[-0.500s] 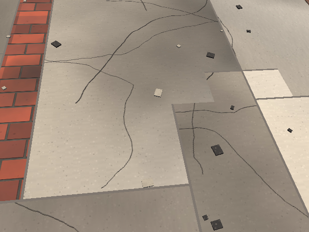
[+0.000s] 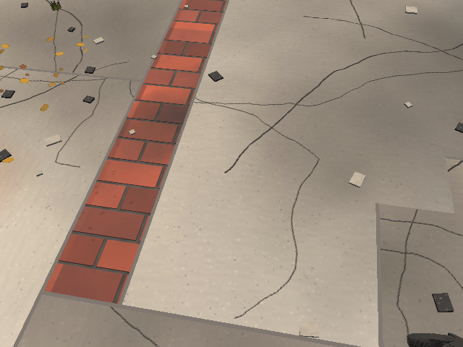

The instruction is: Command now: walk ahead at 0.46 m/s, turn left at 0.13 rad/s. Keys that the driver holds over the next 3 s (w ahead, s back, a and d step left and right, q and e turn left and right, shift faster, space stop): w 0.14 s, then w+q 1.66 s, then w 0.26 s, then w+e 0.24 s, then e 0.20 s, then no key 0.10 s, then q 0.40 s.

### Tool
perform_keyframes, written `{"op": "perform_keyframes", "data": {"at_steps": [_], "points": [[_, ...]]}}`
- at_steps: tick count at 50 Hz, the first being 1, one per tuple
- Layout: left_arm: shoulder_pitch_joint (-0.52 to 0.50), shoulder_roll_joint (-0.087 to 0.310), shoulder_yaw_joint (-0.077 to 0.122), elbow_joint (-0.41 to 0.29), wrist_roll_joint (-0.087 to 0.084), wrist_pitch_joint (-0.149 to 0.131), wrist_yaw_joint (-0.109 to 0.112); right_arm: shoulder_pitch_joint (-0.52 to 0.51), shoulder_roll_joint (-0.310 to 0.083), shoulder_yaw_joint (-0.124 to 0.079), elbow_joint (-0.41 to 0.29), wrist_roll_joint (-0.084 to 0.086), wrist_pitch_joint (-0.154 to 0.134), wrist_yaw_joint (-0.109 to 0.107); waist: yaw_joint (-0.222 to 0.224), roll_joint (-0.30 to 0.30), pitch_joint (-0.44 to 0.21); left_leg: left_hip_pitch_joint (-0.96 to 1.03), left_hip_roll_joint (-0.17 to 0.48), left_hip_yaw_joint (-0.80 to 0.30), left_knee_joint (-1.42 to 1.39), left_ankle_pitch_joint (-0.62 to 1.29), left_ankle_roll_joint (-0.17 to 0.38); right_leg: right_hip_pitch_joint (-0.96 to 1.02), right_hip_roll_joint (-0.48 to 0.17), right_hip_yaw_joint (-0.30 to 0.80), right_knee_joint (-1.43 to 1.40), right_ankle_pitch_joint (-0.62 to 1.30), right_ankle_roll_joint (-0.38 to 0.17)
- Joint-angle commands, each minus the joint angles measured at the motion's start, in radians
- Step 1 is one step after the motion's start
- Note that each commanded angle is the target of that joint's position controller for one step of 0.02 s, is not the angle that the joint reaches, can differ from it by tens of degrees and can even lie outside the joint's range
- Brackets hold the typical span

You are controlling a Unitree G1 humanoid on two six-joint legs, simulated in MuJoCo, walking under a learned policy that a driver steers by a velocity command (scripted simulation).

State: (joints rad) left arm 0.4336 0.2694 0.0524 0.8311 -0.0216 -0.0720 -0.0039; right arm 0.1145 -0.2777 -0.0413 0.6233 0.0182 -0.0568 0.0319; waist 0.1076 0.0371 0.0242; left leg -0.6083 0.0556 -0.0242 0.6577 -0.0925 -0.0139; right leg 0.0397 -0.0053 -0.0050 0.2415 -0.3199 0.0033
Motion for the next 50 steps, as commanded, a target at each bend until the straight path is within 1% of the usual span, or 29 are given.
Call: {"op": "perform_keyframes", "data": {"at_steps": [1, 2, 4, 5, 6, 7, 8, 9, 10, 11, 12, 14, 18, 20, 23, 27, 28, 29, 30, 31, 32, 33, 34, 35, 37, 39, 42, 46, 50], "points": [[-0.031, 0.21, 0.048, -0.048, -0.014, -0.004, 0.003, -0.124, -0.077, -0.019, -0.109, 0.01, -0.025, 0.012, -0.041, -0.166, 0.065, 0.096, -0.032, 0.035, -0.093, 0.005, 0.036, -0.084, -0.252, 0.134, -0.073, 0.362, -0.166], [-0.036, 0.218, 0.049, -0.044, -0.015, 0.0, 0.004, -0.088, -0.097, -0.029, -0.101, 0.008, -0.025, 0.012, -0.073, -0.17, 0.041, 0.163, -0.049, 0.045, -0.118, -0.009, 0.058, -0.064, -0.255, 0.121, -0.023, 0.504, -0.153], [-0.034, 0.201, 0.04, -0.041, -0.01, 0.008, 0.01, 0.146, -0.163, -0.068, -0.033, 0.002, -0.017, -0.003, -0.204, -0.134, -0.116, 0.516, -0.085, 0.075, -0.162, 0.002, 0.115, -0.127, -0.185, 0.03, 0.281, 0.763, -0.104], [-0.03, 0.145, 0.015, -0.069, 0.02, 0.005, 0.012, 0.33, -0.226, -0.086, -0.003, -0.006, -0.008, -0.017, -0.276, -0.021, -0.267, 0.82, 0.103, -0.133, -0.133, -0.044, 0.173, -0.338, -0.14, 0.003, 0.595, 0.48, -0.066], [0.083, 0.025, -0.021, -0.097, 0.015, -0.012, 0.011, 0.357, -0.305, -0.091, 0.012, -0.018, -0.008, -0.012, -0.192, 0.282, -0.402, 1.028, 0.333, -0.647, -0.285, -0.326, 0.32, -0.65, 0.04, 0.032, 0.923, -0.215, -0.012], [0.009, 0.144, 0.007, -0.085, -0.009, -0.028, 0.006, 0.338, -0.199, -0.066, 0.01, -0.012, -0.013, -0.009, -0.231, 0.178, -0.34, 0.964, 0.313, -0.705, -0.369, -0.427, 0.302, -0.753, -0.004, 0.134, 1.033, -0.235, -0.019], [-0.086, 0.182, 0.02, -0.12, -0.026, -0.038, 0.0, 0.271, -0.169, -0.052, 0.012, -0.008, -0.016, -0.009, -0.213, 0.143, -0.191, 0.849, 0.276, -0.566, -0.378, -0.355, 0.272, -0.817, -0.05, 0.101, 1.038, -0.145, -0.033], [-0.134, 0.168, 0.015, -0.128, -0.012, -0.045, 0.004, 0.213, -0.159, -0.046, 0.008, -0.01, -0.017, -0.007, -0.187, 0.059, -0.117, 0.725, 0.231, -0.462, -0.388, -0.215, 0.262, -0.79, -0.088, 0.079, 0.998, -0.058, -0.034], [-0.153, 0.157, 0.017, -0.133, 0.01, -0.048, 0.005, 0.169, -0.144, -0.043, 0.005, -0.018, -0.018, -0.003, -0.157, 0.032, -0.069, 0.626, 0.191, -0.394, -0.409, -0.103, 0.261, -0.761, -0.109, 0.075, 0.943, -0.003, -0.027], [-0.138, 0.146, 0.017, -0.131, 0.016, -0.043, 0.002, 0.144, -0.125, -0.037, -0.001, -0.028, -0.02, -0.003, -0.122, 0.042, -0.06, 0.56, 0.162, -0.351, -0.435, -0.03, 0.26, -0.706, -0.126, 0.084, 0.914, 0.036, -0.023], [-0.123, 0.13, 0.014, -0.129, 0.017, -0.038, -0.001, 0.132, -0.12, -0.037, -0.001, -0.026, -0.023, -0.005, -0.104, 0.05, -0.06, 0.525, 0.15, -0.331, -0.459, 0.007, 0.271, -0.676, -0.127, 0.082, 0.885, 0.054, -0.012], [-0.131, 0.112, 0.01, -0.132, 0.028, -0.024, -0.002, 0.134, -0.123, -0.04, 0.015, -0.01, -0.032, -0.01, -0.087, 0.036, -0.034, 0.462, 0.138, -0.281, -0.495, 0.055, 0.29, -0.664, -0.123, 0.068, 0.815, 0.076, 0.016], [-0.31, 0.088, -0.003, -0.19, 0.034, -0.026, -0.003, 0.18, -0.157, -0.053, 0.052, -0.005, -0.028, -0.031, -0.127, 0.014, 0.036, 0.403, 0.091, -0.205, -0.518, 0.064, 0.263, -0.672, -0.091, 0.063, 0.527, 0.298, 0.052], [-0.394, 0.078, -0.01, -0.21, 0.029, -0.034, -0.012, 0.218, -0.177, -0.059, 0.07, 0.0, -0.022, -0.039, -0.156, 0.015, 0.039, 0.379, 0.074, -0.185, -0.502, 0.054, 0.238, -0.604, -0.056, 0.055, 0.396, 0.402, 0.056], [-0.476, 0.096, -0.006, -0.237, 0.015, -0.043, -0.025, 0.278, -0.191, -0.065, 0.096, 0.013, -0.015, -0.044, -0.178, 0.015, 0.041, 0.412, 0.1, -0.232, -0.458, 0.006, 0.226, -0.554, -0.03, 0.075, 0.311, 0.435, 0.046], [-0.452, 0.142, 0.015, -0.241, 0.014, -0.053, -0.028, 0.293, -0.191, -0.07, 0.11, 0.009, 0.006, -0.051, -0.146, 0.056, 0.017, 0.51, 0.134, -0.315, -0.338, 0.046, 0.189, -0.47, -0.017, 0.082, 0.243, 0.297, 0.002], [-0.382, 0.157, 0.027, -0.225, 0.015, -0.056, -0.023, 0.284, -0.18, -0.067, 0.108, 0.007, 0.011, -0.05, -0.107, 0.062, -0.017, 0.502, 0.107, -0.308, -0.266, 0.116, 0.171, -0.364, -0.007, 0.06, 0.211, 0.27, -0.021], [-0.265, 0.19, 0.045, -0.204, 0.022, -0.059, -0.015, 0.279, -0.146, -0.054, 0.1, 0.0, 0.013, -0.047, -0.049, 0.045, -0.109, 0.453, 0.044, -0.272, -0.102, 0.148, 0.139, -0.172, -0.043, 0.075, 0.207, 0.267, -0.058], [-0.094, 0.253, 0.06, -0.19, 0.032, -0.054, -0.005, 0.286, -0.083, -0.03, 0.069, -0.025, 0.013, -0.047, 0.01, -0.083, -0.289, 0.301, -0.035, -0.196, 0.205, -0.071, 0.099, 0.113, -0.231, 0.262, 0.243, 0.229, -0.116], [-0.064, 0.293, 0.07, -0.164, 0.037, -0.038, -0.014, 0.425, -0.027, -0.014, 0.044, 0.015, 0.002, -0.045, -0.067, -0.41, -0.393, -0.036, -0.137, -0.119, 0.501, -0.517, 0.046, 0.357, -0.418, 0.719, 0.115, -0.042, -0.25], [-0.097, 0.184, 0.045, -0.181, 0.026, -0.034, -0.018, 0.388, -0.134, -0.036, 0.072, 0.032, 0.004, -0.049, -0.044, -0.266, -0.292, -0.137, -0.067, -0.168, 0.618, -0.471, 0.035, 0.281, -0.401, 0.734, 0.061, -0.205, -0.225], [-0.141, 0.137, 0.033, -0.184, 0.021, -0.03, -0.013, 0.286, -0.177, -0.05, 0.058, 0.03, 0.009, -0.049, -0.031, -0.174, -0.167, -0.159, -0.035, -0.14, 0.63, -0.377, 0.03, 0.161, -0.366, 0.565, 0.049, -0.15, -0.189], [-0.188, 0.125, 0.027, -0.182, 0.028, -0.028, -0.014, 0.244, -0.165, -0.05, 0.051, 0.02, 0.013, -0.051, -0.054, -0.105, -0.103, -0.122, 0.001, -0.116, 0.609, -0.304, 0.021, 0.044, -0.325, 0.449, 0.032, -0.007, -0.178], [-0.216, 0.105, 0.023, -0.172, 0.033, -0.027, -0.014, 0.213, -0.15, -0.052, 0.042, 0.009, 0.016, -0.048, -0.072, -0.104, -0.054, -0.102, 0.027, -0.114, 0.564, -0.259, 0.018, -0.037, -0.29, 0.364, 0.009, 0.09, -0.178], [-0.238, 0.096, 0.025, -0.158, 0.037, -0.037, -0.01, 0.221, -0.111, -0.05, 0.038, 0.015, 0.03, -0.039, -0.099, -0.149, -0.031, -0.034, 0.056, -0.095, 0.523, -0.215, 0.013, -0.126, -0.253, 0.241, -0.044, 0.177, -0.176], [-0.234, 0.112, 0.033, -0.138, 0.028, -0.047, -0.007, 0.19, -0.082, -0.043, 0.02, 0.012, 0.042, -0.036, -0.103, -0.131, -0.006, -0.053, 0.068, -0.085, 0.475, -0.186, 0.006, -0.15, -0.26, 0.169, -0.081, 0.246, -0.194], [-0.22, 0.145, 0.046, -0.113, 0.026, -0.047, -0.003, 0.127, -0.068, -0.036, -0.009, 0.004, 0.041, -0.028, -0.093, -0.102, 0.015, -0.094, 0.075, -0.08, 0.337, -0.075, -0.002, -0.123, -0.264, 0.073, -0.106, 0.33, -0.204], [-0.203, 0.18, 0.055, -0.091, 0.02, -0.033, 0.003, 0.013, -0.054, -0.024, -0.038, 0.005, 0.027, -0.001, -0.053, -0.084, 0.042, -0.044, 0.058, -0.016, 0.119, 0.093, 0.013, -0.1, -0.243, -0.063, -0.11, 0.382, -0.176], [-0.154, 0.217, 0.067, -0.061, -0.001, -0.012, 0.005, -0.087, -0.064, -0.025, -0.088, 0.007, 0.029, 0.019, -0.034, -0.084, 0.072, -0.037, 0.039, 0.031, 0.003, 0.056, 0.051, -0.003, -0.275, -0.124, -0.079, 0.429, -0.149]]}}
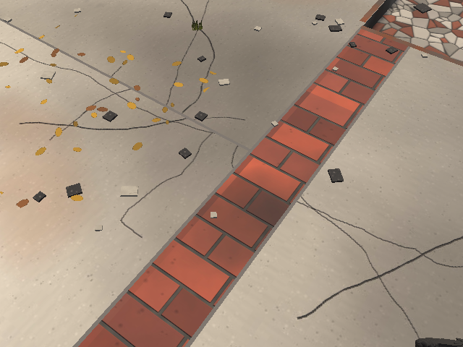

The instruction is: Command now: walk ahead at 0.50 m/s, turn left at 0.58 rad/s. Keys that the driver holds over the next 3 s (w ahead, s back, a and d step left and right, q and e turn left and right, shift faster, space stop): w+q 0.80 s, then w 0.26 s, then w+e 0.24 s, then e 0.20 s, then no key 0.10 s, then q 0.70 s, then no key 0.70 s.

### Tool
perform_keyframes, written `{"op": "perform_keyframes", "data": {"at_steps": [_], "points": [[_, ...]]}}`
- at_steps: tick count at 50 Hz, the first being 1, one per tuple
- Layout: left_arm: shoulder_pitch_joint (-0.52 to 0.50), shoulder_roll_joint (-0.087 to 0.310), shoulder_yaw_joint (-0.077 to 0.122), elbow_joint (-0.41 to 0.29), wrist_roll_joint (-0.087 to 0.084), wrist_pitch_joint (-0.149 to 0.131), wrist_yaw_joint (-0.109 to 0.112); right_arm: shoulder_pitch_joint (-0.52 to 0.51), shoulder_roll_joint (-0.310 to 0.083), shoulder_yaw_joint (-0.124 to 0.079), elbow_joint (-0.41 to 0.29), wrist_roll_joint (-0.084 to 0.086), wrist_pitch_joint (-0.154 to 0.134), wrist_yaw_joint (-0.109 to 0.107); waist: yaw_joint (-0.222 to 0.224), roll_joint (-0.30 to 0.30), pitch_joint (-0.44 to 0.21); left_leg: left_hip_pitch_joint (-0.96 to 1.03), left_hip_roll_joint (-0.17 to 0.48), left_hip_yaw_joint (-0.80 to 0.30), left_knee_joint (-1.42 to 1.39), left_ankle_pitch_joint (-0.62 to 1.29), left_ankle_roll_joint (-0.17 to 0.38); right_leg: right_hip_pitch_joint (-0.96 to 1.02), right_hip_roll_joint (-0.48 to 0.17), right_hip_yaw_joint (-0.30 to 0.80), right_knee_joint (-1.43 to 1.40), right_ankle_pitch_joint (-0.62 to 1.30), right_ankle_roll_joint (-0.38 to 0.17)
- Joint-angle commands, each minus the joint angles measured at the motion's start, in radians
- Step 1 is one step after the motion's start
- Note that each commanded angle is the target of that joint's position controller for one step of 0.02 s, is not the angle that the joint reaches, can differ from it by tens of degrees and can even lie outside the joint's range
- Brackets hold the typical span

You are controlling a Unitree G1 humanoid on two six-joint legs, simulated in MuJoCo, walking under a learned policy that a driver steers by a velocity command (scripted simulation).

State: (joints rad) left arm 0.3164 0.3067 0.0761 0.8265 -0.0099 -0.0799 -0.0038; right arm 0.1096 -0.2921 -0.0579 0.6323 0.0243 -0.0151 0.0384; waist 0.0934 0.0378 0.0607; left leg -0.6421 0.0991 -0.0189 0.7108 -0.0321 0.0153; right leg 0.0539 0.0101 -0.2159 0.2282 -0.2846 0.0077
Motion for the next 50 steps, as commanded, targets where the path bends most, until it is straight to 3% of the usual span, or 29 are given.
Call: {"op": "perform_keyframes", "data": {"at_steps": [1, 3, 4, 5, 6, 7, 8, 9, 10, 11, 12, 15, 20, 24, 27, 29, 30, 31, 32, 33, 34, 35, 36, 38, 42, 46, 50], "points": [[-0.034, 0.19, 0.047, -0.053, -0.019, 0.003, 0.005, -0.087, -0.059, -0.013, -0.106, -0.001, -0.011, 0.016, -0.028, -0.088, 0.032, 0.013, -0.019, 0.043, -0.067, -0.046, 0.038, 0.009, -0.297, 0.071, -0.034, 0.47, -0.145], [-0.041, 0.223, 0.057, -0.054, -0.03, 0.016, 0.01, -0.034, -0.097, -0.033, -0.108, -0.007, -0.002, 0.017, -0.079, -0.119, -0.027, 0.134, -0.083, 0.099, -0.079, -0.149, 0.079, 0.039, -0.295, 0.033, 0.113, 0.789, -0.124], [-0.052, 0.229, 0.058, -0.058, -0.036, 0.024, 0.012, 0.073, -0.132, -0.054, -0.084, -0.006, 0.003, 0.013, -0.147, -0.115, -0.09, 0.282, -0.129, 0.125, -0.11, -0.156, 0.109, 0.015, -0.276, 0.005, 0.274, 0.902, -0.107], [-0.051, 0.202, 0.047, -0.063, -0.032, 0.027, 0.016, 0.25, -0.19, -0.089, -0.033, -0.001, 0.009, 0.0, -0.235, -0.086, -0.182, 0.549, -0.166, 0.115, -0.156, -0.109, 0.148, -0.11, -0.236, -0.02, 0.506, 0.854, -0.072], [-0.008, 0.11, 0.015, -0.094, 0.011, 0.021, 0.015, 0.355, -0.288, -0.116, -0.008, 0.008, 0.018, -0.021, -0.233, 0.109, -0.259, 0.866, 0.03, -0.219, -0.182, -0.143, 0.239, -0.453, -0.154, -0.024, 0.855, 0.281, -0.016], [0.01, 0.045, -0.016, -0.148, 0.02, -0.008, 0.008, 0.299, -0.335, -0.11, -0.052, 0.009, -0.001, -0.016, -0.153, 0.242, -0.402, 1.038, 0.222, -0.786, -0.361, -0.385, 0.411, -0.748, 0.034, 0.18, 1.123, -0.324, 0.019], [-0.099, 0.147, 0.006, -0.161, -0.014, -0.035, -0.004, 0.289, -0.236, -0.08, -0.058, 0.003, -0.022, -0.004, -0.217, 0.095, -0.361, 1.005, 0.223, -0.754, -0.437, -0.417, 0.362, -0.853, -0.022, 0.313, 1.16, -0.267, 0.003], [-0.146, 0.153, 0.005, -0.181, -0.035, -0.051, -0.009, 0.263, -0.198, -0.067, -0.048, -0.005, -0.036, -0.003, -0.197, 0.067, -0.233, 0.883, 0.191, -0.616, -0.44, -0.356, 0.325, -0.877, -0.058, 0.297, 1.105, -0.178, -0.019], [-0.143, 0.139, 0.002, -0.17, -0.016, -0.057, -0.001, 0.201, -0.176, -0.059, -0.047, -0.005, -0.042, -0.003, -0.147, -0.018, -0.157, 0.74, 0.145, -0.508, -0.438, -0.243, 0.292, -0.825, -0.1, 0.297, 1.014, -0.104, -0.019], [-0.132, 0.146, 0.009, -0.16, 0.009, -0.053, 0.005, 0.148, -0.145, -0.049, -0.055, -0.009, -0.045, -0.007, -0.112, -0.01, -0.126, 0.64, 0.11, -0.431, -0.446, -0.132, 0.273, -0.759, -0.127, 0.303, 0.934, -0.054, -0.011], [-0.115, 0.147, 0.011, -0.155, 0.015, -0.043, 0.002, 0.119, -0.137, -0.043, -0.068, -0.02, -0.046, -0.012, -0.087, 0.017, -0.113, 0.571, 0.088, -0.398, -0.466, -0.065, 0.271, -0.704, -0.137, 0.306, 0.907, -0.018, -0.002], [-0.122, 0.112, 0.004, -0.154, 0.028, -0.019, 0.003, 0.129, -0.152, -0.047, -0.049, -0.017, -0.053, -0.029, -0.077, 0.005, -0.094, 0.47, 0.056, -0.317, -0.494, 0.086, 0.283, -0.667, -0.12, 0.279, 0.801, 0.053, 0.045], [-0.31, 0.06, -0.018, -0.203, 0.021, -0.019, -0.004, 0.202, -0.171, -0.052, -0.002, -0.007, -0.042, -0.054, -0.144, 0.031, -0.042, 0.411, -0.016, -0.244, -0.481, 0.002, 0.218, -0.626, -0.056, 0.271, 0.446, 0.34, 0.074], [-0.397, 0.076, -0.015, -0.233, 0.005, -0.035, -0.023, 0.263, -0.175, -0.054, 0.037, 0.003, -0.034, -0.059, -0.174, 0.042, -0.028, 0.449, 0.013, -0.318, -0.428, -0.071, 0.198, -0.569, -0.021, 0.292, 0.307, 0.382, 0.053], [-0.368, 0.107, 0.0, -0.23, 0.003, -0.045, -0.03, 0.264, -0.168, -0.055, 0.048, 0.003, -0.023, -0.064, -0.149, 0.075, -0.035, 0.528, 0.044, -0.4, -0.341, -0.05, 0.18, -0.526, -0.015, 0.311, 0.263, 0.268, 0.018], [-0.238, 0.132, 0.019, -0.199, 0.006, -0.053, -0.021, 0.241, -0.146, -0.049, 0.044, 0.0, -0.016, -0.062, -0.079, 0.091, -0.083, 0.519, 0.007, -0.402, -0.232, 0.042, 0.147, -0.347, -0.006, 0.277, 0.209, 0.23, -0.026], [-0.112, 0.169, 0.034, -0.185, 0.02, -0.057, -0.014, 0.237, -0.095, -0.03, 0.031, -0.009, -0.018, -0.057, -0.019, 0.046, -0.202, 0.446, -0.048, -0.349, -0.027, 0.016, 0.113, -0.116, -0.102, 0.35, 0.231, 0.221, -0.08], [0.018, 0.249, 0.053, -0.171, 0.038, -0.052, -0.006, 0.335, -0.032, -0.01, 0.011, -0.004, -0.023, -0.057, -0.024, -0.164, -0.368, 0.16, -0.18, -0.215, 0.311, -0.289, 0.037, 0.253, -0.328, 0.682, 0.216, 0.11, -0.203], [0.056, 0.23, 0.053, -0.143, 0.016, -0.039, -0.018, 0.394, -0.065, -0.007, -0.001, 0.017, -0.031, -0.059, -0.044, -0.373, -0.405, -0.074, -0.18, -0.175, 0.524, -0.578, 0.009, 0.341, -0.451, 1.037, 0.102, -0.153, -0.285], [0.003, 0.138, 0.03, -0.161, 0.005, -0.034, -0.016, 0.323, -0.157, -0.029, 0.018, 0.023, -0.027, -0.06, -0.023, -0.224, -0.259, -0.141, -0.116, -0.191, 0.604, -0.495, -0.003, 0.223, -0.415, 0.946, 0.064, -0.278, -0.244], [-0.045, 0.102, 0.018, -0.167, 0.009, -0.024, -0.01, 0.232, -0.18, -0.037, 0.004, 0.012, -0.021, -0.059, -0.019, -0.145, -0.154, -0.134, -0.081, -0.147, 0.602, -0.413, -0.008, 0.094, -0.371, 0.778, 0.055, -0.204, -0.203], [-0.085, 0.086, 0.011, -0.163, 0.016, -0.019, -0.008, 0.186, -0.167, -0.038, -0.007, 0.0, -0.019, -0.058, -0.037, -0.107, -0.084, -0.105, -0.052, -0.131, 0.561, -0.356, -0.011, -0.026, -0.325, 0.661, 0.03, -0.078, -0.188], [-0.106, 0.067, 0.004, -0.155, 0.021, -0.02, -0.006, 0.171, -0.149, -0.041, -0.012, -0.004, -0.016, -0.054, -0.057, -0.119, -0.05, -0.072, -0.023, -0.13, 0.514, -0.316, -0.009, -0.097, -0.289, 0.572, 0.007, 0.014, -0.177], [-0.113, 0.062, 0.005, -0.14, 0.019, -0.028, -0.004, 0.187, -0.101, -0.034, -0.011, 0.006, -0.006, -0.046, -0.076, -0.153, -0.04, -0.017, 0.0, -0.102, 0.468, -0.282, -0.01, -0.163, -0.257, 0.454, -0.039, 0.111, -0.175], [-0.078, 0.106, 0.02, -0.097, 0.013, -0.039, -0.006, 0.122, -0.053, -0.018, -0.042, -0.005, -0.003, -0.041, -0.07, -0.107, -0.026, -0.065, 0.011, -0.096, 0.316, -0.18, -0.024, -0.151, -0.271, 0.336, -0.085, 0.268, -0.214], [-0.062, 0.131, 0.021, -0.067, 0.001, -0.028, -0.009, 0.015, -0.028, 0.0, -0.055, -0.008, -0.027, -0.019, -0.041, -0.091, -0.006, 0.003, -0.012, -0.041, 0.049, 0.007, -0.013, -0.143, -0.232, 0.207, -0.099, 0.348, -0.195], [0.024, 0.168, 0.027, -0.016, -0.019, -0.007, -0.007, -0.108, -0.031, 0.007, -0.096, -0.004, -0.04, 0.003, -0.012, -0.092, 0.027, 0.031, -0.031, 0.006, -0.102, 0.003, 0.011, -0.057, -0.273, 0.193, -0.088, 0.374, -0.185]]}}
Over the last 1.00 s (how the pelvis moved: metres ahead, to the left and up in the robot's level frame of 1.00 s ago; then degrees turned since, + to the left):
0.53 0.07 0.00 25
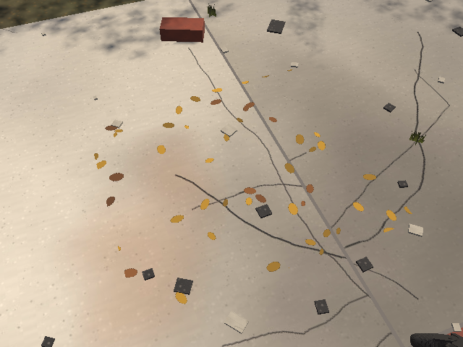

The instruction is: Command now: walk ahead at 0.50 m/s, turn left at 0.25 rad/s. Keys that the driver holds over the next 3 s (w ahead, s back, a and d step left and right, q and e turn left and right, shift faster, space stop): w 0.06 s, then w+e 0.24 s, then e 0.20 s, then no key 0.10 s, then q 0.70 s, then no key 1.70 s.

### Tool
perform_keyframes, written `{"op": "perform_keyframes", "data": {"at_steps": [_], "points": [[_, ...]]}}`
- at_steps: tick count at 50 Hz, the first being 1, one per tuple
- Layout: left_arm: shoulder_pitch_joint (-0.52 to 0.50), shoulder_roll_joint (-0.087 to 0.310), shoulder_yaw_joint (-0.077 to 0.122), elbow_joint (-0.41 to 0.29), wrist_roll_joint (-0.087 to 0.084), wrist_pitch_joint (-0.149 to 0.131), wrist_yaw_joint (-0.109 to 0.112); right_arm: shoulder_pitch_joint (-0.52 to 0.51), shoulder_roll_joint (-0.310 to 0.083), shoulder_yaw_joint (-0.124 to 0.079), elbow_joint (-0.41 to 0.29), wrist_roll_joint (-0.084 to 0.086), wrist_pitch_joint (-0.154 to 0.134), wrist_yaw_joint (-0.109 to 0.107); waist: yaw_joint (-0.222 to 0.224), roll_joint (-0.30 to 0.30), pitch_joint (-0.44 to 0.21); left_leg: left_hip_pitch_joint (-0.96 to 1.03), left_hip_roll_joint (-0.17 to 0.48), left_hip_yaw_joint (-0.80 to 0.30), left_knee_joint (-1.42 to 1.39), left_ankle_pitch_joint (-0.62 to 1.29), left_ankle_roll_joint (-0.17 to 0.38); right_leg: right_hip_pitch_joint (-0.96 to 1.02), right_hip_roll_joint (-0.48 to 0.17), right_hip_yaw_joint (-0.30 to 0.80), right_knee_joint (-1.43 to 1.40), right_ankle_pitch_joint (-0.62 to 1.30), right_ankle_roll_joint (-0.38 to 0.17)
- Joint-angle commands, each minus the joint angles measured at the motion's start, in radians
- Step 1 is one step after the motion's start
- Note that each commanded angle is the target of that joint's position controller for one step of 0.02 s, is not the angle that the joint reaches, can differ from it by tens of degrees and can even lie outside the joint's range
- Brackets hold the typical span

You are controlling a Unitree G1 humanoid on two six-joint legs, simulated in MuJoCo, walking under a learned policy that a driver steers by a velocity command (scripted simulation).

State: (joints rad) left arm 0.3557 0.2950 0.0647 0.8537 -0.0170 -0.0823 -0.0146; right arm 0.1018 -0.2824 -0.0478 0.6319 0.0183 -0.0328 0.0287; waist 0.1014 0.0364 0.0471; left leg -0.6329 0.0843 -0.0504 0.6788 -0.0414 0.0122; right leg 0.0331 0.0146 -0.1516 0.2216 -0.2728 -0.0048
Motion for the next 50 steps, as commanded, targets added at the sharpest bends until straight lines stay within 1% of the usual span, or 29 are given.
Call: {"op": "perform_keyframes", "data": {"at_steps": [1, 3, 4, 5, 6, 7, 8, 9, 10, 12, 14, 16, 19, 22, 24, 27, 28, 29, 30, 31, 32, 33, 34, 35, 37, 38, 42, 45, 50], "points": [[-0.005, 0.187, 0.04, -0.031, -0.017, 0.002, 0.004, -0.113, -0.051, -0.006, -0.103, 0.001, -0.023, 0.015, -0.026, -0.098, 0.041, 0.027, -0.024, 0.045, -0.093, -0.026, 0.027, -0.001, -0.293, 0.13, -0.062, 0.406, -0.167], [-0.006, 0.207, 0.043, -0.018, -0.023, 0.016, 0.008, -0.079, -0.084, -0.02, -0.102, -0.005, -0.024, 0.018, -0.071, -0.125, 0.0, 0.127, -0.063, 0.078, -0.136, -0.101, 0.061, 0.045, -0.3, 0.109, 0.032, 0.645, -0.146], [-0.013, 0.208, 0.039, -0.011, -0.027, 0.023, 0.011, 0.02, -0.113, -0.038, -0.074, -0.011, -0.024, 0.014, -0.14, -0.126, -0.065, 0.299, -0.092, 0.102, -0.184, -0.076, 0.087, 0.016, -0.277, 0.085, 0.161, 0.789, -0.125], [-0.007, 0.186, 0.026, -0.008, -0.023, 0.024, 0.014, 0.176, -0.163, -0.065, -0.024, -0.012, -0.022, 0.004, -0.217, -0.115, -0.158, 0.549, -0.098, 0.099, -0.197, -0.036, 0.114, -0.088, -0.23, 0.058, 0.347, 0.787, -0.094], [0.0, 0.115, -0.003, -0.043, 0.003, 0.016, 0.012, 0.345, -0.25, -0.089, 0.007, -0.029, -0.016, -0.015, -0.27, 0.014, -0.31, 0.906, 0.125, -0.173, -0.165, -0.042, 0.193, -0.383, -0.157, 0.04, 0.686, 0.449, -0.045], [0.09, 0.024, -0.034, -0.053, 0.009, -0.001, 0.004, 0.348, -0.29, -0.088, 0.007, -0.025, -0.015, -0.019, -0.199, 0.211, -0.447, 1.068, 0.332, -0.597, -0.281, -0.18, 0.313, -0.646, -0.003, 0.15, 0.967, -0.313, -0.008], [0.005, 0.139, -0.002, -0.047, -0.022, -0.011, 0.001, 0.324, -0.195, -0.063, 0.002, -0.023, -0.023, -0.018, -0.24, 0.098, -0.371, 0.985, 0.311, -0.562, -0.33, -0.23, 0.274, -0.734, -0.042, 0.266, 1.057, -0.312, -0.016], [-0.066, 0.159, 0.008, -0.077, -0.039, -0.016, -0.001, 0.271, -0.166, -0.051, 0.012, -0.018, -0.03, -0.016, -0.219, 0.091, -0.222, 0.853, 0.274, -0.396, -0.354, -0.165, 0.236, -0.778, -0.083, 0.248, 1.043, -0.223, -0.024], [-0.091, 0.141, 0.007, -0.077, -0.028, -0.016, 0.004, 0.21, -0.135, -0.043, 0.019, -0.017, -0.037, -0.013, -0.183, 0.046, -0.157, 0.738, 0.227, -0.296, -0.384, -0.107, 0.212, -0.754, -0.121, 0.234, 0.992, -0.138, -0.019], [-0.045, 0.114, 0.012, -0.059, -0.015, 0.009, 0.006, 0.132, -0.085, -0.032, 0.022, -0.028, -0.053, -0.009, -0.117, 0.078, -0.093, 0.576, 0.178, -0.162, -0.47, -0.058, 0.193, -0.657, -0.162, 0.243, 0.946, -0.017, -0.001], [-0.018, 0.076, 0.007, -0.048, -0.018, 0.034, 0.007, 0.105, -0.078, -0.036, 0.042, -0.031, -0.075, -0.009, -0.088, 0.064, -0.064, 0.502, 0.175, -0.082, -0.525, 0.012, 0.206, -0.625, -0.166, 0.243, 0.931, 0.024, 0.02], [-0.059, 0.068, 0.01, -0.062, -0.015, 0.047, 0.013, 0.092, -0.084, -0.04, 0.065, -0.04, -0.085, -0.016, -0.081, 0.036, -0.015, 0.474, 0.162, 0.008, -0.543, 0.141, 0.194, -0.664, -0.156, 0.254, 0.877, 0.088, 0.036], [-0.122, 0.044, 0.002, -0.096, 0.003, 0.042, 0.003, 0.067, -0.108, -0.045, 0.08, -0.042, -0.077, -0.037, -0.081, 0.03, 0.01, 0.45, 0.117, 0.164, -0.517, 0.348, 0.161, -0.624, -0.129, 0.205, 0.652, 0.249, 0.047], [-0.223, 0.018, -0.01, -0.143, 0.013, 0.039, -0.024, 0.107, -0.143, -0.053, 0.103, -0.031, -0.06, -0.056, -0.127, 0.015, -0.003, 0.499, 0.128, 0.216, -0.48, 0.416, 0.152, -0.576, -0.098, 0.141, 0.478, 0.364, 0.034], [-0.236, 0.039, -0.003, -0.169, 0.012, 0.044, -0.041, 0.119, -0.162, -0.06, 0.117, -0.016, -0.042, -0.062, -0.127, 0.024, -0.02, 0.577, 0.161, 0.217, -0.427, 0.445, 0.144, -0.583, -0.091, 0.136, 0.432, 0.326, 0.012], [-0.196, 0.084, 0.017, -0.188, 0.022, 0.049, -0.054, 0.104, -0.183, -0.07, 0.123, 0.009, -0.014, -0.073, -0.086, 0.039, -0.059, 0.639, 0.185, 0.205, -0.272, 0.6, 0.119, -0.52, -0.042, 0.107, 0.394, 0.182, -0.041], [-0.123, 0.108, 0.032, -0.175, 0.024, 0.047, -0.053, 0.094, -0.182, -0.07, 0.123, 0.013, -0.005, -0.075, -0.044, 0.026, -0.097, 0.635, 0.164, 0.212, -0.156, 0.622, 0.099, -0.428, -0.01, 0.094, 0.344, 0.19, -0.064], [-0.033, 0.15, 0.052, -0.152, 0.027, 0.041, -0.04, 0.105, -0.162, -0.063, 0.126, 0.009, 0.0, -0.074, 0.001, -0.025, -0.151, 0.601, 0.1, 0.238, 0.026, 0.546, 0.056, -0.282, 0.022, 0.093, 0.247, 0.347, -0.092], [0.011, 0.241, 0.069, -0.16, 0.032, 0.043, -0.014, 0.161, -0.11, -0.041, 0.109, -0.032, -0.006, -0.068, -0.01, -0.209, -0.249, 0.392, 0.019, 0.245, 0.32, 0.093, -0.008, -0.033, -0.166, 0.33, 0.284, 0.873, -0.159], [-0.071, 0.258, 0.05, -0.197, 0.055, 0.039, -0.006, 0.313, -0.031, -0.008, 0.117, -0.046, -0.012, -0.046, -0.127, -0.319, -0.416, 0.115, -0.137, 0.094, 0.629, -0.706, -0.064, 0.219, -0.432, 0.725, 0.301, 1.127, -0.4], [-0.078, 0.136, 0.02, -0.21, 0.042, 0.045, -0.011, 0.273, -0.126, -0.027, 0.172, -0.013, -0.005, -0.031, -0.048, -0.129, -0.506, 0.162, -0.078, -0.074, 0.637, -0.658, -0.057, 0.144, -0.401, 0.652, 0.239, 0.917, -0.387], [-0.135, 0.094, 0.004, -0.2, 0.033, 0.043, -0.017, 0.189, -0.137, -0.033, 0.154, 0.021, 0.006, -0.028, -0.056, -0.117, -0.347, 0.101, -0.04, -0.048, 0.594, -0.615, -0.049, 0.041, -0.356, 0.524, 0.208, 0.755, -0.34], [-0.175, 0.058, -0.007, -0.183, 0.024, 0.043, -0.019, 0.142, -0.114, -0.029, 0.157, 0.014, 0.02, -0.04, -0.074, -0.056, -0.247, 0.088, -0.007, -0.034, 0.508, -0.573, -0.048, -0.072, -0.308, 0.458, 0.17, 0.576, -0.285], [-0.217, 0.035, -0.017, -0.174, 0.027, 0.045, -0.016, 0.122, -0.114, -0.033, 0.165, 0.003, 0.038, -0.053, -0.092, -0.065, -0.179, 0.137, 0.012, -0.04, 0.429, -0.523, -0.056, -0.196, -0.282, 0.401, 0.125, 0.456, -0.255], [-0.261, 0.056, -0.01, -0.154, 0.058, 0.041, -0.008, 0.182, -0.097, -0.033, 0.196, -0.002, 0.064, -0.064, -0.134, -0.136, -0.146, 0.284, 0.002, -0.021, 0.329, -0.427, -0.076, -0.352, -0.237, 0.316, 0.057, 0.36, -0.234], [-0.278, 0.062, -0.007, -0.149, 0.062, 0.038, -0.002, 0.195, -0.089, -0.031, 0.205, -0.004, 0.067, -0.071, -0.138, -0.147, -0.146, 0.306, -0.001, -0.014, 0.278, -0.414, -0.083, -0.361, -0.235, 0.287, 0.049, 0.36, -0.236], [-0.271, 0.126, 0.019, -0.124, 0.042, 0.055, 0.036, 0.126, -0.115, -0.039, 0.181, -0.003, 0.071, -0.08, -0.099, -0.135, -0.156, 0.245, 0.005, 0.009, 0.234, -0.358, -0.083, -0.279, -0.288, 0.279, 0.025, 0.228, -0.255], [-0.28, 0.118, 0.022, -0.111, 0.037, 0.073, 0.054, 0.088, -0.107, -0.043, 0.162, -0.001, 0.077, -0.078, -0.087, -0.138, -0.118, 0.185, 0.017, 0.018, 0.239, -0.362, -0.081, -0.246, -0.313, 0.27, 0.001, 0.13, -0.254], [-0.295, 0.121, 0.03, -0.094, 0.03, 0.097, 0.061, 0.09, -0.085, -0.045, 0.154, 0.0, 0.07, -0.058, -0.093, -0.143, -0.123, 0.238, -0.006, 0.077, 0.107, -0.361, -0.059, -0.179, -0.325, 0.196, 0.05, 0.243, -0.234]]}}
Over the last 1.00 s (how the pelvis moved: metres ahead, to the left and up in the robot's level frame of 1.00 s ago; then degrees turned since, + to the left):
0.54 0.12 0.00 33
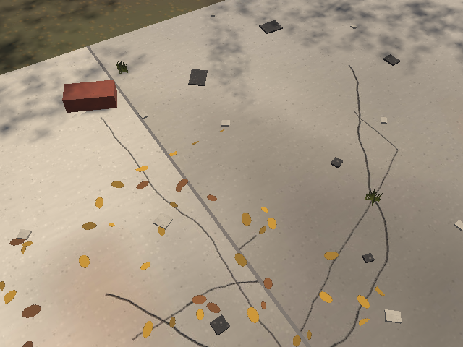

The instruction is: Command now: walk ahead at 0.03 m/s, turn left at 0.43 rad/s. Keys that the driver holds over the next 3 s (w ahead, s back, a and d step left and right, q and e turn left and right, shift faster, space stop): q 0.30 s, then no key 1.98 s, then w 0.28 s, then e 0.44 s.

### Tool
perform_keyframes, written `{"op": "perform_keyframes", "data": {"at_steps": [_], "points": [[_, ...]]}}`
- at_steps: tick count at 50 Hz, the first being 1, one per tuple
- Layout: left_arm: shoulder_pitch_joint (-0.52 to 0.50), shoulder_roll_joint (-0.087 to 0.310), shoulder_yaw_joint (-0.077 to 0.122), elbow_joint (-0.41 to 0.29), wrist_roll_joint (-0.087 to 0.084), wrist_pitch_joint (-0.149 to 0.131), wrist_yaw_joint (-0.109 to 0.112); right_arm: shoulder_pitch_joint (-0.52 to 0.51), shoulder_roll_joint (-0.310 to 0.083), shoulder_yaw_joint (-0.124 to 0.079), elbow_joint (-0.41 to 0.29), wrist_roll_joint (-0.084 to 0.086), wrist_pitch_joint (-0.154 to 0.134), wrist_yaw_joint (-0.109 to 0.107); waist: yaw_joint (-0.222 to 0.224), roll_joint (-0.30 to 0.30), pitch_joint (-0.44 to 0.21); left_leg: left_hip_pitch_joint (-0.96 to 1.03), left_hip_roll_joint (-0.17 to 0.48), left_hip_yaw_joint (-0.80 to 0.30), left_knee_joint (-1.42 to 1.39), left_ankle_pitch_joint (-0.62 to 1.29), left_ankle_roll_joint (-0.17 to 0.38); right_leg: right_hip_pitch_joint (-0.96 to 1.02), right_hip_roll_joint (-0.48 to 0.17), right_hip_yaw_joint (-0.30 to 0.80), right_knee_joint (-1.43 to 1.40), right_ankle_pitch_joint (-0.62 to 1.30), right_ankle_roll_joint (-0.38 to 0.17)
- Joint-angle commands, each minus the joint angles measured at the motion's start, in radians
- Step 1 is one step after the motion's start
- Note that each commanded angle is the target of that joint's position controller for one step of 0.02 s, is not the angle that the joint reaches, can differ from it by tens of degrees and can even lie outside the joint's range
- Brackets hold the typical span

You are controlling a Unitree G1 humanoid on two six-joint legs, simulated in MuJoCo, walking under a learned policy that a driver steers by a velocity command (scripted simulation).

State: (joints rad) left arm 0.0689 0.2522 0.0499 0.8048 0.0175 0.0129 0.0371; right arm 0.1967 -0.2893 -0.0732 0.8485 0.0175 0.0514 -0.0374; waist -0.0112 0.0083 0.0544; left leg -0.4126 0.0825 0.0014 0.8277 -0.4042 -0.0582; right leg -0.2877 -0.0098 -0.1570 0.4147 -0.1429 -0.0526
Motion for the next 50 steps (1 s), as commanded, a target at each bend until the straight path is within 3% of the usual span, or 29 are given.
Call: {"op": "perform_keyframes", "data": {"at_steps": [1, 3, 4, 5, 6, 7, 8, 9, 10, 11, 14, 17, 24, 27, 28, 29, 30, 31, 32, 35, 37, 38, 43, 50], "points": [[-0.015, 0.17, 0.047, -0.042, -0.011, 0.008, 0.009, 0.009, -0.077, -0.02, -0.061, 0.001, -0.015, 0.015, 0.008, -0.121, -0.136, 0.047, -0.014, 0.041, -0.098, 0.024, 0.022, 0.153, -0.302, 0.186, -0.117, 0.153, -0.175], [-0.034, 0.174, 0.051, -0.036, -0.033, 0.021, 0.01, 0.077, -0.08, -0.026, -0.04, -0.001, -0.017, 0.032, -0.039, -0.126, -0.146, 0.161, -0.049, 0.08, -0.297, 0.165, 0.065, 0.135, -0.278, 0.133, -0.028, 0.171, -0.118], [0.006, 0.151, 0.05, -0.016, -0.044, 0.024, 0.007, 0.098, -0.116, -0.037, -0.037, -0.01, -0.018, 0.034, -0.042, -0.068, -0.12, 0.221, -0.042, 0.018, -0.426, 0.279, 0.111, 0.078, -0.231, 0.085, 0.073, 0.072, -0.041], [0.025, 0.1, 0.04, -0.032, -0.011, 0.022, -0.002, 0.11, -0.229, -0.065, -0.049, -0.014, -0.02, 0.018, -0.003, 0.197, -0.112, 0.341, 0.17, -0.289, -0.494, 0.579, 0.205, -0.136, -0.11, -0.02, 0.338, -0.188, 0.066], [-0.082, 0.095, 0.038, -0.089, 0.003, 0.012, 0.003, 0.085, -0.292, -0.072, -0.077, -0.036, -0.029, 0.017, -0.026, 0.3, -0.081, 0.341, 0.316, -0.507, -0.511, 0.753, 0.388, -0.352, 0.039, 0.049, 0.533, -0.513, 0.121], [-0.135, 0.122, 0.046, -0.096, -0.002, 0.007, 0.004, 0.089, -0.253, -0.065, -0.084, -0.056, -0.052, 0.023, -0.055, 0.174, -0.121, 0.338, 0.284, -0.474, -0.513, 0.714, 0.41, -0.369, 0.026, 0.173, 0.672, -0.513, 0.11], [-0.113, 0.133, 0.053, -0.083, -0.017, 0.006, 0.005, 0.048, -0.23, -0.061, -0.086, -0.045, -0.07, 0.022, -0.022, 0.137, -0.119, 0.358, 0.225, -0.387, -0.496, 0.696, 0.355, -0.387, 0.007, 0.207, 0.704, -0.426, 0.098], [-0.075, 0.137, 0.058, -0.055, -0.017, 0.007, 0.011, -0.001, -0.204, -0.058, -0.095, -0.022, -0.076, 0.017, 0.001, 0.1, -0.123, 0.373, 0.183, -0.335, -0.48, 0.675, 0.302, -0.396, -0.005, 0.217, 0.696, -0.36, 0.1], [-0.066, 0.153, 0.064, -0.046, -0.012, 0.008, 0.017, -0.025, -0.174, -0.048, -0.101, -0.001, -0.074, 0.012, 0.008, 0.105, -0.123, 0.377, 0.17, -0.315, -0.474, 0.692, 0.28, -0.393, -0.013, 0.224, 0.685, -0.316, 0.107], [-0.066, 0.146, 0.064, -0.045, -0.012, 0.005, 0.017, -0.021, -0.155, -0.041, -0.101, 0.003, -0.071, 0.006, 0.012, 0.113, -0.135, 0.368, 0.151, -0.301, -0.468, 0.736, 0.278, -0.363, -0.002, 0.221, 0.699, -0.28, 0.115], [-0.066, 0.123, 0.06, -0.044, -0.026, -0.003, 0.014, 0.009, -0.159, -0.043, -0.102, -0.003, -0.06, -0.005, 0.004, 0.108, -0.154, 0.415, 0.128, -0.298, -0.462, 0.744, 0.28, -0.353, 0.016, 0.222, 0.617, -0.217, 0.13], [-0.075, 0.112, 0.054, -0.038, -0.027, -0.005, 0.008, 0.005, -0.167, -0.043, -0.104, -0.006, -0.049, -0.012, -0.009, 0.121, -0.152, 0.423, 0.124, -0.306, -0.459, 0.683, 0.278, -0.312, 0.012, 0.222, 0.481, -0.19, 0.145], [-0.051, 0.129, 0.05, -0.016, -0.032, -0.013, -0.011, -0.054, -0.163, -0.026, -0.094, -0.024, -0.035, 0.002, -0.023, 0.142, -0.115, 0.288, 0.116, -0.334, -0.442, 0.643, 0.287, -0.094, 0.003, 0.194, 0.294, -0.218, 0.128], [0.003, 0.113, 0.045, 0.01, -0.029, -0.028, -0.025, -0.094, -0.139, -0.009, -0.085, -0.012, -0.029, 0.001, 0.02, 0.123, -0.108, 0.263, 0.08, -0.338, -0.395, 0.612, 0.25, 0.036, 0.013, 0.171, 0.049, -0.079, 0.096], [0.026, 0.119, 0.044, 0.02, -0.02, -0.034, -0.029, -0.081, -0.126, -0.003, -0.076, -0.009, -0.031, 0.0, 0.035, 0.097, -0.107, 0.229, 0.05, -0.333, -0.387, 0.54, 0.211, 0.124, -0.002, 0.188, -0.074, 0.086, 0.076], [0.049, 0.174, 0.051, 0.021, -0.003, -0.037, -0.026, -0.047, -0.097, 0.008, -0.073, -0.028, -0.038, 0.0, 0.016, 0.004, -0.142, 0.17, -0.008, -0.285, -0.323, 0.392, 0.154, 0.238, -0.116, 0.294, -0.07, 0.299, 0.04], [0.032, 0.227, 0.056, 0.016, 0.005, -0.033, -0.024, 0.017, -0.085, 0.008, -0.057, -0.039, -0.046, 0.004, -0.042, -0.166, -0.146, 0.092, -0.127, -0.187, -0.236, 0.074, 0.1, 0.278, -0.234, 0.405, -0.029, 0.535, -0.058], [0.006, 0.169, 0.036, 0.022, 0.011, -0.036, -0.028, -0.011, -0.097, 0.006, -0.063, -0.038, -0.046, 0.003, -0.029, -0.215, -0.144, 0.116, -0.119, -0.143, -0.232, -0.043, 0.059, 0.182, -0.312, 0.483, -0.062, 0.442, -0.174], [-0.035, 0.135, 0.024, 0.018, 0.007, -0.042, -0.031, -0.04, -0.128, -0.002, -0.055, -0.033, -0.045, 0.002, -0.028, -0.18, -0.123, 0.153, -0.096, -0.132, -0.227, -0.017, 0.043, 0.151, -0.28, 0.464, -0.077, 0.355, -0.177], [-0.03, 0.155, 0.021, 0.044, -0.01, -0.051, -0.032, -0.07, -0.104, 0.001, -0.04, -0.035, -0.027, 0.003, -0.02, -0.161, -0.114, 0.237, -0.069, -0.142, -0.372, 0.237, 0.044, 0.129, -0.177, 0.371, -0.058, 0.217, -0.071], [-0.001, 0.157, 0.017, 0.055, -0.008, -0.054, -0.033, -0.071, -0.125, -0.003, -0.018, -0.026, -0.024, 0.01, 0.005, -0.073, -0.103, 0.269, -0.071, -0.149, -0.377, 0.324, 0.077, 0.104, -0.097, 0.285, -0.051, 0.084, -0.006], [0.001, 0.162, 0.017, 0.062, -0.008, -0.054, -0.032, -0.075, -0.115, -0.001, -0.011, -0.022, -0.027, 0.013, 0.006, -0.063, -0.099, 0.264, -0.072, -0.149, -0.385, 0.331, 0.088, 0.115, -0.08, 0.264, -0.036, 0.061, 0.011], [0.021, 0.139, 0.006, 0.092, -0.013, -0.042, -0.021, -0.069, -0.101, 0.004, 0.044, -0.026, -0.042, 0.013, 0.022, 0.0, -0.081, 0.246, -0.066, -0.158, -0.418, 0.365, 0.088, 0.139, -0.051, 0.227, -0.003, 0.075, 0.017], [0.025, 0.136, -0.002, 0.128, -0.011, -0.031, -0.019, -0.055, -0.1, 0.011, 0.106, -0.024, -0.05, 0.007, 0.021, 0.006, -0.053, 0.23, -0.068, -0.154, -0.432, 0.338, 0.084, 0.137, -0.034, 0.213, -0.006, 0.044, 0.027]]}}
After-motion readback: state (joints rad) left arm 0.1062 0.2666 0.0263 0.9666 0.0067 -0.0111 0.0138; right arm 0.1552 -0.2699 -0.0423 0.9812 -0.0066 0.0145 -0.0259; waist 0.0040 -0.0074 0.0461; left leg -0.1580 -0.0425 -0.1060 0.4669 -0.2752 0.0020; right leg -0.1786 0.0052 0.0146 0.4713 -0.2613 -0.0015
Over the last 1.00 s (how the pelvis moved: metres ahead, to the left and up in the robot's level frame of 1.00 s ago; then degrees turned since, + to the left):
0.38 0.02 0.00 -5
